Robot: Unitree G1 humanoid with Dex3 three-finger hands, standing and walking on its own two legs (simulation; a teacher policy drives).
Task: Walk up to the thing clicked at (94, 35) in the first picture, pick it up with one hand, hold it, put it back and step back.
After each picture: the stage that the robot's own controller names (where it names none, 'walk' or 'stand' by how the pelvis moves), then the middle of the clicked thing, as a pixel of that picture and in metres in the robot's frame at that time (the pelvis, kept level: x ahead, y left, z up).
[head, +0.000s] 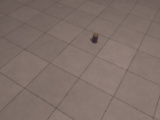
stand; (95, 38) +1.50 -0.22 -0.72
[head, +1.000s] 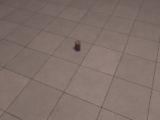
walk; (77, 46) +1.38 +0.10 -0.70
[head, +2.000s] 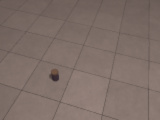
walk; (55, 75) +0.88 +0.24 -0.71
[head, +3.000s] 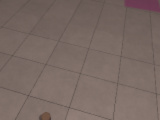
walk; (46, 119) +0.48 +0.21 -0.70
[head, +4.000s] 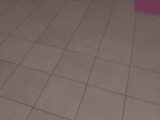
stand; out of the picture +0.38 +0.21 -0.72
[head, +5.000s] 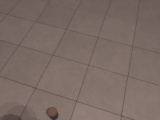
stand; (53, 113) +0.42 +0.19 -0.71
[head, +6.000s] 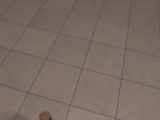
stand; (46, 118) +0.41 +0.22 -0.69
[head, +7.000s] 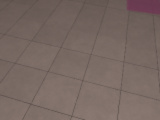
stand; out of the picture +0.43 +0.21 -0.72
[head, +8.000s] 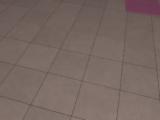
stand; out of the picture +0.44 +0.22 -0.72
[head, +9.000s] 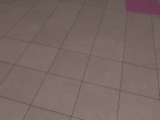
stand; out of the picture +0.43 +0.22 -0.72
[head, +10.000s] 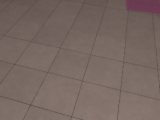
go down; out of the picture +0.42 +0.22 -0.72
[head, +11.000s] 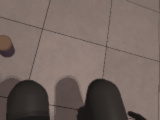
go down; (5, 47) +0.50 +0.26 -0.32
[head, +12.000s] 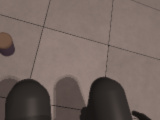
approach; (5, 45) +0.49 +0.26 -0.29
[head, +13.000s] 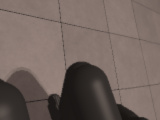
close in; out of the picture +0.47 +0.31 -0.22
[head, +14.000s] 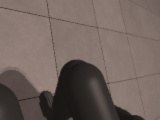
close; out of the picture +0.46 +0.32 -0.23
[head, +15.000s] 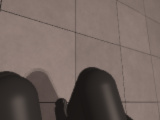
lift; out of the picture +0.43 +0.26 -0.25
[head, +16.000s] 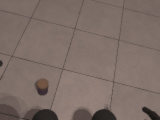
approach; (42, 87) +0.46 +0.18 -0.50
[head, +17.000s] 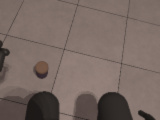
close; (41, 70) +0.48 +0.19 -0.38
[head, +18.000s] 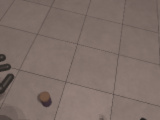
go down; (45, 99) +0.45 +0.18 -0.58
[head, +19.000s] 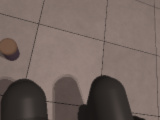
stand; (10, 50) +0.47 +0.23 -0.29
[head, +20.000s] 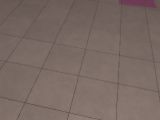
stand; out of the picture +0.40 +0.16 -0.65
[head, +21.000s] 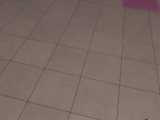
stand; out of the picture +0.42 +0.16 -0.66
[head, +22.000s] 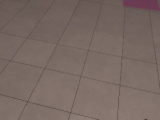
stand; out of the picture +0.42 +0.16 -0.66
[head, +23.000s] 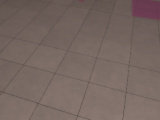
stand; out of the picture +0.45 +0.14 -0.72
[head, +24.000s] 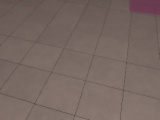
stand; out of the picture +0.41 +0.17 -0.73
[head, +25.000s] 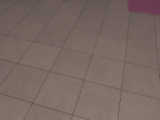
stand; out of the picture +0.41 +0.17 -0.73
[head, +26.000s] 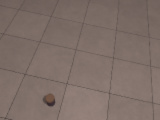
walk; (50, 100) +0.48 +0.17 -0.70
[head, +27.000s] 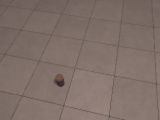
walk; (60, 80) +0.72 +0.21 -0.70
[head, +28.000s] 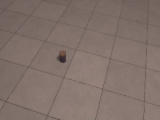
stand; (62, 56) +1.04 +0.14 -0.70
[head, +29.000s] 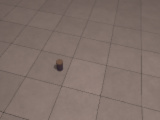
stand; (59, 65) +1.02 +0.18 -0.72
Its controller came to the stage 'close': yes
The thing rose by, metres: 0.01
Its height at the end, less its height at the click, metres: +0.00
